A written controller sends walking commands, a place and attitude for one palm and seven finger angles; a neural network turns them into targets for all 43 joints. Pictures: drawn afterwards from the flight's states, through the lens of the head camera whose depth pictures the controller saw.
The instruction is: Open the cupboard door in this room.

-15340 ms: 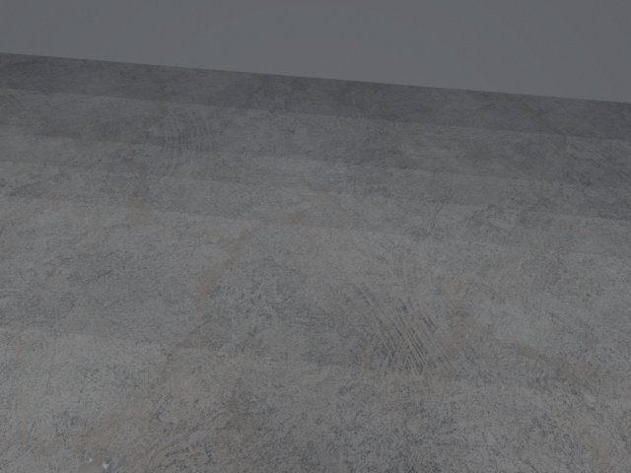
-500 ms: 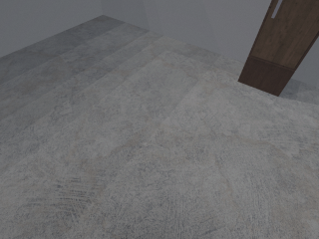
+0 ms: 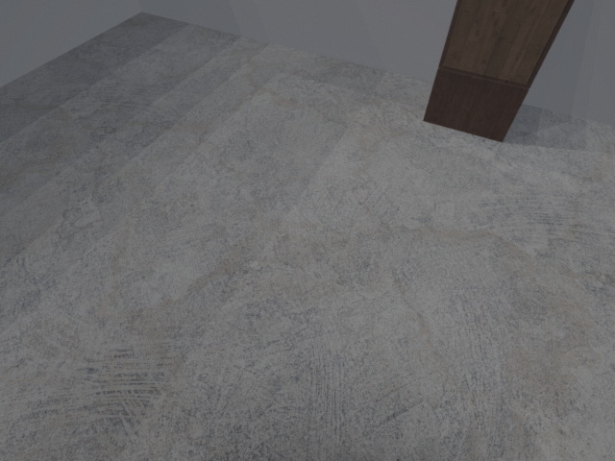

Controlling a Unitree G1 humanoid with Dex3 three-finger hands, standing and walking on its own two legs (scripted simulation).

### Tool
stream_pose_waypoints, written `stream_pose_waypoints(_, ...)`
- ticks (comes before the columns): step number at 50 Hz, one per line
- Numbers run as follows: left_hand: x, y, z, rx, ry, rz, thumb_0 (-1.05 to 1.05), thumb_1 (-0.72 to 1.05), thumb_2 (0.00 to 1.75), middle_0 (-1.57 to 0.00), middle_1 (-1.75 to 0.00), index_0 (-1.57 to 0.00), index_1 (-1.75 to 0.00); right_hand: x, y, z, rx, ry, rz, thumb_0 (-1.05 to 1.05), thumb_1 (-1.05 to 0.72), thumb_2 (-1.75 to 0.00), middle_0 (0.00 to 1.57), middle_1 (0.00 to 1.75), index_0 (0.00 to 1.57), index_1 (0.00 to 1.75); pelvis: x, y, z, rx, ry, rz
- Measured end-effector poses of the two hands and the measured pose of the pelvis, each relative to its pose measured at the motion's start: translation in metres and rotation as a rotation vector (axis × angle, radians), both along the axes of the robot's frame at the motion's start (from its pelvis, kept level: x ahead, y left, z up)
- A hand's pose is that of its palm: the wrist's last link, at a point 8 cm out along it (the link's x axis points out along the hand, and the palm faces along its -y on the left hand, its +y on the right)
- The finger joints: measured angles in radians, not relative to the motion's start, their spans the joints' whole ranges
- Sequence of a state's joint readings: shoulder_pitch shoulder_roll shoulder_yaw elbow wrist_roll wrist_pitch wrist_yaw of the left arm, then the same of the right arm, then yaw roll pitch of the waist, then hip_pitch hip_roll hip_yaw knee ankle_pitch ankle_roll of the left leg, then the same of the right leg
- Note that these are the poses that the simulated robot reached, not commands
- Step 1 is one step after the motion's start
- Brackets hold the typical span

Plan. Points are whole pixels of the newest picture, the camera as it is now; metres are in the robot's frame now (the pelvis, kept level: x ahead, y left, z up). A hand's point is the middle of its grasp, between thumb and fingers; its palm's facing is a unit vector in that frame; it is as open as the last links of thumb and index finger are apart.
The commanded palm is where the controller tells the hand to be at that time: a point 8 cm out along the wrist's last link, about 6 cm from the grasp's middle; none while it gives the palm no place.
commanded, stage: stand and wait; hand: left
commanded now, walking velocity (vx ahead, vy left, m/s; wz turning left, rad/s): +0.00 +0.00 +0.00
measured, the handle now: out of the picture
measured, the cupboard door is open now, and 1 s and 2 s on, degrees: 0 0 0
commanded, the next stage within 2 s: turn or walk to find it in 0.28 s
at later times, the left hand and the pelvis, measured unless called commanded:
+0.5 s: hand out of the picture +0.06 +0.18 -0.16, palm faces +0.04 -0.97 -0.23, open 7.3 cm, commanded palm none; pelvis +0.02 -0.02 +0.01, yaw +1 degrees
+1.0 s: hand out of the picture +0.06 +0.26 -0.15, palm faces -0.03 -0.95 -0.30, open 7.4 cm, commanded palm none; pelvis +0.01 +0.02 +0.02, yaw -3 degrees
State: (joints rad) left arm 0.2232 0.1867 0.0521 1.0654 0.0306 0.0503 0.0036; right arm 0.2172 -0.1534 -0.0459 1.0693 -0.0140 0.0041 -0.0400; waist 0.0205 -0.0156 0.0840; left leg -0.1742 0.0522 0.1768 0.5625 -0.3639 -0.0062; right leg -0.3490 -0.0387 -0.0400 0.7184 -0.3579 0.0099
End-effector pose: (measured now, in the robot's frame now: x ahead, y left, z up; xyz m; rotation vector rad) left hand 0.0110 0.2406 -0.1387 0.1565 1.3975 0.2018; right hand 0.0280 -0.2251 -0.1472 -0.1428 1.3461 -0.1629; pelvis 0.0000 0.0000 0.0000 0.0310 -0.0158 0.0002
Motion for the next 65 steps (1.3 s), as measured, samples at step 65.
stream_pose_waypoints(65,0.106,-0.04,0.009,-0.007,-0.127,-0.142,0.0,0.93,0.9,-0.2,-0.3,-0.2,-0.3,-0.03,-0.028,-0.002,0.027,0.177,-0.109,0.0,-0.91,-0.9,0.2,0.3,0.2,0.3,0.06,-0.026,0.002,-0.029,-0.009,-0.063)
